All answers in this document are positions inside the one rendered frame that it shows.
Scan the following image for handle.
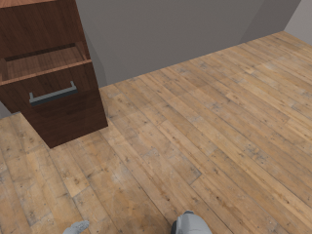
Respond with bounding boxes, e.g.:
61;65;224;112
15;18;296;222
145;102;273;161
29;81;78;106

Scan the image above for cabinet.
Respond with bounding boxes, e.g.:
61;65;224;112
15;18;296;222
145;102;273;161
0;0;108;149

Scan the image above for drawer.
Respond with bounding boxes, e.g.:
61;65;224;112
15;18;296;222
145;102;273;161
0;42;98;114

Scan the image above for left robot hand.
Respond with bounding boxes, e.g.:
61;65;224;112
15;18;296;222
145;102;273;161
62;220;90;234

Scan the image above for robot right thigh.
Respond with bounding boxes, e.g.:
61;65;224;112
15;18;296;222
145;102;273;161
176;214;213;234

